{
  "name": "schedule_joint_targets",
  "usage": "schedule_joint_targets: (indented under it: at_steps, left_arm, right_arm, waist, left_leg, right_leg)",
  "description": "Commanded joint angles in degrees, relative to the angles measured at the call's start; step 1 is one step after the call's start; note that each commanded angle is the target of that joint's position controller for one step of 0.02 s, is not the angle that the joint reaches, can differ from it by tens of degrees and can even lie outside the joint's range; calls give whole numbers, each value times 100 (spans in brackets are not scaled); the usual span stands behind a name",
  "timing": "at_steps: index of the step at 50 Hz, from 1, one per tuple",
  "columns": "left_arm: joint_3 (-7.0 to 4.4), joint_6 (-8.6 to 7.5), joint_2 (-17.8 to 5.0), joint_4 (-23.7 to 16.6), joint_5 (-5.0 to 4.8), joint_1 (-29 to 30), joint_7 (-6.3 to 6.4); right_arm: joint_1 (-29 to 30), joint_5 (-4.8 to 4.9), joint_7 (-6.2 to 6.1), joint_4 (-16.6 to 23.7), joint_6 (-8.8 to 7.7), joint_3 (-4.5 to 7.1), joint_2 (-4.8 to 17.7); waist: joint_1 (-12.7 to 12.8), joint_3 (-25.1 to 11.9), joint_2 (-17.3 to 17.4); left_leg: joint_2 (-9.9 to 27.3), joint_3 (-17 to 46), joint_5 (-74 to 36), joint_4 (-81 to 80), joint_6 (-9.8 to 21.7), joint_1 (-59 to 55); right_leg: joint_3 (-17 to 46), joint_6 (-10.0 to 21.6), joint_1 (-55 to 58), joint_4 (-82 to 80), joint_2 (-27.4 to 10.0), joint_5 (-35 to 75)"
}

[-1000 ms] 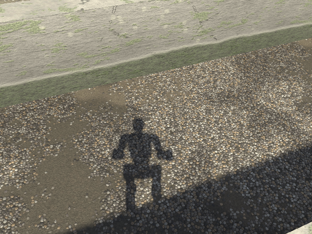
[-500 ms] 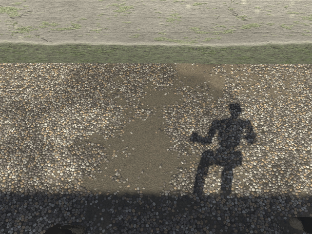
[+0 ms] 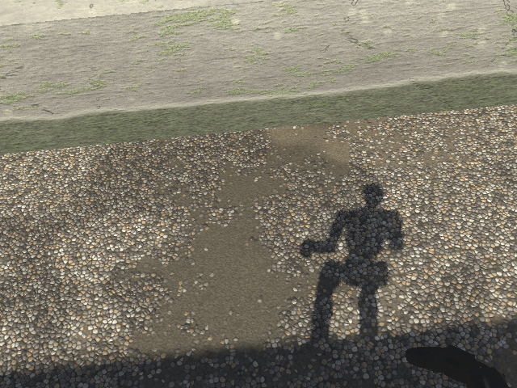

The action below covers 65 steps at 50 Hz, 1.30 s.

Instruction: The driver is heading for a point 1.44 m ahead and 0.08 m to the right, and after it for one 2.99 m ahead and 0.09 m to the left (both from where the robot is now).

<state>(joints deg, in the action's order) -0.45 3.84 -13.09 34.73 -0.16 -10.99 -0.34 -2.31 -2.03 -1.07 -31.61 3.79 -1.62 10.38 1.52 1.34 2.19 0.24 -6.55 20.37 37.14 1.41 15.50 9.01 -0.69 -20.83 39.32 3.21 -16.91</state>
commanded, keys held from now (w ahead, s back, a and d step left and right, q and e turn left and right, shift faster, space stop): w+e+shift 0.26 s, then w+shift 0.10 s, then w+q+shift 0.48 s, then q+shift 0.16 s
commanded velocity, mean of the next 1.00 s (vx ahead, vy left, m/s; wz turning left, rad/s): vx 0.87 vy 0.00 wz -0.01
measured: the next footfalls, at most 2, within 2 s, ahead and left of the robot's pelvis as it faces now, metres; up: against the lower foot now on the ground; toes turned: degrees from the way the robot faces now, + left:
left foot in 1.84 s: +0.04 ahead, +0.20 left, +0.00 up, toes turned +0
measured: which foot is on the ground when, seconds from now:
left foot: down 0.00-1.00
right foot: down 0.00-1.00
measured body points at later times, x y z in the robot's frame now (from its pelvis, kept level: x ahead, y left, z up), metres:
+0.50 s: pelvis +0.00 -0.04 +0.00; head +0.02 -0.05 +0.45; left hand +0.30 +0.06 -0.05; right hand +0.10 -0.29 -0.10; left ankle -0.01 +0.09 -0.72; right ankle +0.05 -0.10 -0.72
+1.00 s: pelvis -0.02 -0.04 +0.00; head -0.01 -0.03 +0.45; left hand +0.19 +0.20 -0.06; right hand +0.21 -0.26 -0.06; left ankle -0.01 +0.09 -0.72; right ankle +0.05 -0.10 -0.72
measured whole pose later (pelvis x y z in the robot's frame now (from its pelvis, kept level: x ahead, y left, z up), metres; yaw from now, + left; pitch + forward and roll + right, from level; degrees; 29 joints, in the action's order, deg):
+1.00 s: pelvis -0.02 -0.04 +0.00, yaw +5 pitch -2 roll -1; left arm 0.5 -0.4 -13.0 31.1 0.9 -3.4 1.0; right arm -4.5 1.4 0.6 -30.8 3.9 1.2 12.3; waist -0.4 3.1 -0.4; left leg -2.8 8.9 21.0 40.8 1.3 18.0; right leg -9.3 4.6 -19.1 34.6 1.6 -13.7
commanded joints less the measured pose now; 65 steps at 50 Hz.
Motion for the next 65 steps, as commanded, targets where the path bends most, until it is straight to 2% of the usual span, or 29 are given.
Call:
schedule_joint_targets:
  at_steps: [1,4,7,9,10,12,13,15,18,19,20,23,26,29,33,38,44,47,50,52,53,54,56,57,58,59,61,63,65]
  left_arm:
    - [-141,-78,-565,-601,-85,456,23]
    - [-180,7,-712,-726,-122,635,61]
    - [-164,-11,-576,-864,-131,869,105]
    - [-157,-62,-527,-881,-92,1082,109]
    - [-172,-131,-489,-899,-161,1310,80]
    - [-157,-119,-390,-940,-190,1458,-1]
    - [-159,-117,-376,-888,-207,1323,-28]
    - [-95,-127,-345,-791,-203,1225,-18]
    - [-20,18,-480,-811,-176,1271,-33]
    - [15,57,-460,-939,-120,1605,-55]
    - [11,53,-436,-1023,-141,1804,-37]
    - [78,-105,-184,-1032,-83,1794,-60]
    - [80,-210,-165,-895,43,1776,-121]
    - [137,-227,-146,-809,113,1665,-110]
    - [188,-205,-136,-897,92,1890,-19]
    - [150,-295,-58,-1013,45,2094,44]
    - [34,-445,-192,-1025,67,1682,67]
    - [-68,-532,-432,-912,78,1213,116]
    - [-197,-520,-877,-712,158,773,232]
    - [-68,-507,-614,-636,324,798,274]
    - [-43,-504,-523,-603,307,743,255]
    - [-65,-484,-547,-556,261,732,233]
    - [-78,-416,-536,-532,168,949,205]
    - [-37,-349,-400,-613,121,990,142]
    - [54,-274,-204,-859,78,1205,70]
    - [66,-226,-302,-901,26,1371,7]
    - [119,-198,-129,-536,-13,731,-110]
    - [101,-220,-105,-171,100,202,-115]
    - [90,-194,-193,-193,166,193,-78]
  right_arm:
    - [468,-17,-20,616,-152,135,232]
    - [187,7,49,562,-252,214,349]
    - [-65,-55,63,437,-289,326,544]
    - [-79,-51,18,371,-282,367,579]
    - [-212,-14,-5,326,-271,418,610]
    - [9,6,-22,275,-260,432,708]
    - [94,17,-15,267,-251,445,715]
    - [21,11,91,271,-266,383,488]
    - [83,67,238,470,-225,273,181]
    - [-163,126,171,419,-270,206,-14]
    - [-376,126,133,351,-352,190,53]
    - [-305,83,46,235,-518,326,443]
    - [-4,280,5,200,-409,306,356]
    - [107,375,27,162,-367,286,248]
    - [-5,451,14,147,-286,313,157]
    - [-305,364,49,89,-207,325,257]
    - [384,373,147,513,-145,399,676]
    - [267,346,158,639,-109,437,725]
    - [405,293,154,711,-22,479,806]
    - [211,150,150,642,67,446,777]
    - [-103,218,100,462,6,511,949]
    - [-323,256,102,342,-44,493,895]
    - [-624,162,157,201,-55,382,652]
    - [-812,63,165,194,-33,369,762]
    - [-689,191,125,273,15,461,1162]
    - [-390,128,54,407,23,375,1052]
    - [144,4,-48,378,-62,134,591]
    - [420,67,-48,361,-203,103,628]
    - [77,105,-33,240,-153,132,732]
  waist:
    - [-69,-406,-855]
    - [-176,-576,-802]
    - [-244,-1016,-12]
    - [-249,-1136,158]
    - [-429,-1263,229]
    - [-245,-827,376]
    - [-120,-761,263]
    - [-4,-927,-504]
    - [39,-745,-1406]
    - [-149,-768,-1405]
    - [-219,-883,-1250]
    - [-65,-1104,-344]
    - [88,-1005,103]
    - [243,-753,-273]
    - [115,-424,-791]
    - [-264,-527,-476]
    - [-143,-391,330]
    - [-100,-643,-220]
    - [-3,-448,-1032]
    - [-182,-463,-926]
    - [-201,-672,-877]
    - [-243,-932,-907]
    - [-508,-892,-490]
    - [-579,-701,272]
    - [-655,-287,1642]
    - [-612,-37,1640]
    - [-92,-468,933]
    - [116,-783,623]
    - [-106,-535,406]
  left_leg:
    - [8,-2,-565,9,-258,-718]
    - [-44,28,-900,257,-178,-1249]
    - [646,201,-1675,111,22,-1822]
    - [1079,222,-1988,61,97,-1687]
    - [1178,283,-1045,-173,116,-1749]
    - [1379,284,-206,-501,131,-1308]
    - [1369,145,-11,-454,114,-1240]
    - [879,-404,186,107,-26,-1048]
    - [-191,-649,928,909,-347,-42]
    - [-156,-389,812,812,-378,262]
    - [-88,-224,510,597,-289,105]
    - [145,-116,-574,-275,65,-1064]
    - [430,188,-977,-685,97,-847]
    - [229,426,-628,-611,34,-677]
    - [-43,595,-324,-597,-22,-426]
    - [-101,817,-80,-870,138,-481]
    - [111,1998,565,-1155,337,767]
    - [-73,2015,601,-552,287,1092]
    - [-365,1190,368,905,152,1496]
    - [-76,1113,560,1306,15,1252]
    - [6,1021,605,1325,-30,1157]
    - [15,865,663,1170,39,821]
    - [-47,822,21,0,187,-270]
    - [313,1709,249,-1002,383,-503]
    - [919,3297,779,-1868,741,132]
    - [1232,3459,-29,-2084,867,301]
    - [1048,2523,-473,-1993,666,479]
    - [657,1705,-527,-1794,335,520]
    - [528,1467,-306,-1669,208,286]
  right_leg:
    - [414,549,-692,-759,-7,1215]
    - [743,577,-1244,-649,62,1922]
    - [196,437,-1534,74,224,2545]
    - [-72,501,-1421,342,150,2277]
    - [-180,526,-1388,396,73,1713]
    - [-392,522,-1456,349,-1,1131]
    - [-406,541,-1412,290,-9,1218]
    - [-223,645,-1012,-31,27,1880]
    - [1150,675,-531,-1081,112,1007]
    - [1263,772,-220,-1182,-97,631]
    - [1326,773,-197,-1319,-224,393]
    - [531,32,-174,-1468,94,1007]
    - [67,-175,648,-1240,149,1157]
    - [125,-192,584,-1596,-141,691]
    - [310,-490,431,-2176,-357,249]
    - [-507,-772,722,-1953,-242,614]
    - [-1112,-512,1210,-888,-286,759]
    - [-809,-218,1553,-1069,-781,-28]
    - [90,344,1197,-2013,-1965,-886]
    - [-194,636,755,-1787,-2182,1087]
    - [-321,824,838,-1721,-2171,1181]
    - [-512,803,825,-1682,-2064,535]
    - [-1199,422,15,-1256,-1497,-280]
    - [-1652,77,-550,-641,-974,-889]
    - [-1966,-133,-978,172,-256,-1560]
    - [-1325,-101,-1156,550,-338,-1731]
    - [-865,-50,-266,91,-495,-920]
    - [-1083,70,862,-591,-199,108]
    - [-836,209,836,-1068,-263,210]
Keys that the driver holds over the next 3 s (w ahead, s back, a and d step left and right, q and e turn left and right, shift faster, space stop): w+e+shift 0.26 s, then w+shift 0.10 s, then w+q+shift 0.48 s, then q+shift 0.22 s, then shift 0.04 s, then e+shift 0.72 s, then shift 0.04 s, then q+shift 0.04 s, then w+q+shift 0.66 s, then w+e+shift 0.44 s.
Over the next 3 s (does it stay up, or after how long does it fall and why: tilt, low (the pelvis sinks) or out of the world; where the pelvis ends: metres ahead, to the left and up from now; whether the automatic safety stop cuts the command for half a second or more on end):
stays up -0.04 0.14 0.00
